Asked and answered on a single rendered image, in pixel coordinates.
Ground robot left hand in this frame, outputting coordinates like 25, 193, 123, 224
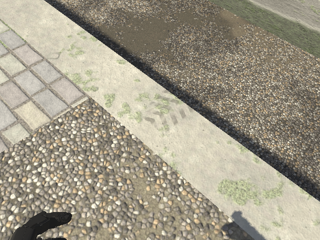
10, 211, 72, 240

